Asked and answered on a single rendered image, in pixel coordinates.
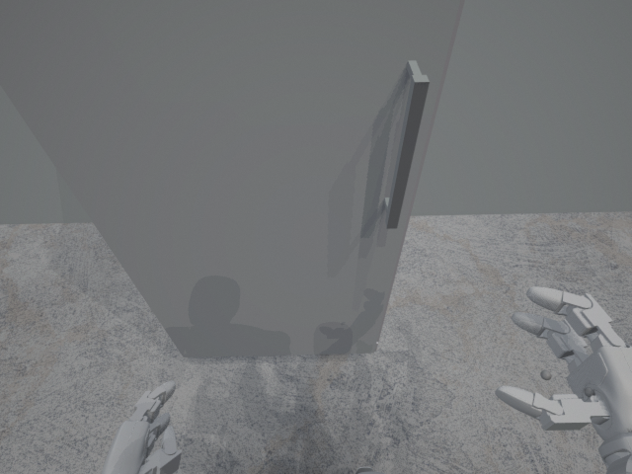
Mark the right robot hand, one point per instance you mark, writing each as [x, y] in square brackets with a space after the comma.
[607, 371]

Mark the fridge door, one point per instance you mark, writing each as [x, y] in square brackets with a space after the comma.
[235, 154]

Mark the right robot forearm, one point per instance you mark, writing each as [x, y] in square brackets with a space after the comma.
[616, 453]

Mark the left robot hand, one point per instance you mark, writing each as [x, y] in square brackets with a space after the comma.
[135, 438]

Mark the handle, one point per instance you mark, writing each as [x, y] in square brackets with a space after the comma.
[414, 110]

